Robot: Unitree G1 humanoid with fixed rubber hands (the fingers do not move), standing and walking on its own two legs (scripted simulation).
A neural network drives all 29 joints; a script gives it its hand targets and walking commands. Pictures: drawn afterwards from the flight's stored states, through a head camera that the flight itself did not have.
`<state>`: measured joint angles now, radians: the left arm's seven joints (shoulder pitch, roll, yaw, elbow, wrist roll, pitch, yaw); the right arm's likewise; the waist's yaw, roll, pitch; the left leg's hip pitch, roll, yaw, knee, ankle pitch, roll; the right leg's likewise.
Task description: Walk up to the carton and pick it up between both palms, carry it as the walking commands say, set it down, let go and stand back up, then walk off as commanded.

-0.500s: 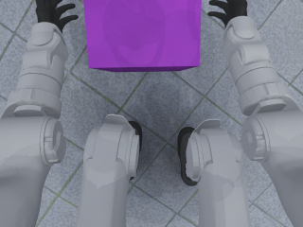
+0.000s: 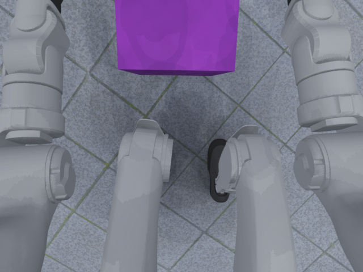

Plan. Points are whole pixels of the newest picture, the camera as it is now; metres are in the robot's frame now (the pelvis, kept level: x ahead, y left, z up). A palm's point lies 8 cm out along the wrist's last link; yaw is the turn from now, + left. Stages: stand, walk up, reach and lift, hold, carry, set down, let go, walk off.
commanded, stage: set down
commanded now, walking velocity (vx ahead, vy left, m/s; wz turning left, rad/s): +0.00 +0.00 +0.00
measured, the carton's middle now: (176, 27) +0.53 +0.06 -0.31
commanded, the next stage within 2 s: let go in 0.94 s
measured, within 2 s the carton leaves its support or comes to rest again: neither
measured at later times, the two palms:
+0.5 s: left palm out of the picture +0.51 +0.26 +0.04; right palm out of the picture +0.55 -0.13 +0.04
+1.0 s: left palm out of the picture +0.51 +0.26 +0.13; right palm out of the picture +0.54 -0.14 +0.13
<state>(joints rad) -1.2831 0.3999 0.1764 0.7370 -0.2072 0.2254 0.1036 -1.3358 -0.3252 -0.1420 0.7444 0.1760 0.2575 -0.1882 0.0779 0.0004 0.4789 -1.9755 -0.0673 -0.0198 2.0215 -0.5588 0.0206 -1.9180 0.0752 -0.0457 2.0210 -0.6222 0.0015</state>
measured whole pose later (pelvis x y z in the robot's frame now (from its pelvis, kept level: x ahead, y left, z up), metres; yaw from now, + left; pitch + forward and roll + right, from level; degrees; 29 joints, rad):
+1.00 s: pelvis +0.06 +0.01 +0.24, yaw +0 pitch +43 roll -2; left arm -0.94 0.24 0.33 0.89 0.05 0.08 -0.03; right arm -0.96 -0.19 -0.30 0.88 -0.06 0.10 -0.03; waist 0.06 0.00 -0.08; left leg -1.44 -0.06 -0.04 0.97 -0.27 0.03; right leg -1.40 0.07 0.05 0.96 -0.31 0.02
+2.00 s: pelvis +0.13 -0.01 +0.34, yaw +2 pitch -4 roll +0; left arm 0.24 0.20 0.04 0.43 0.00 0.13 -0.08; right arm 0.23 -0.20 -0.04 0.44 -0.01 0.13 0.07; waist 0.00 -0.02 0.09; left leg -0.12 -0.05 -0.05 0.46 -0.27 0.02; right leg -0.10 0.05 0.06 0.47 -0.30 -0.03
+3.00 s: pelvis +0.13 +0.01 +0.34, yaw +1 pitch -1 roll +0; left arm 0.22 0.34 0.02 0.83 0.03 0.00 0.02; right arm 0.18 -0.35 -0.02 0.89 -0.03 -0.01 -0.02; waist 0.00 -0.02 -0.03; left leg -0.16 -0.06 -0.03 0.44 -0.25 0.04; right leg -0.13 0.03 0.07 0.43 -0.28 0.00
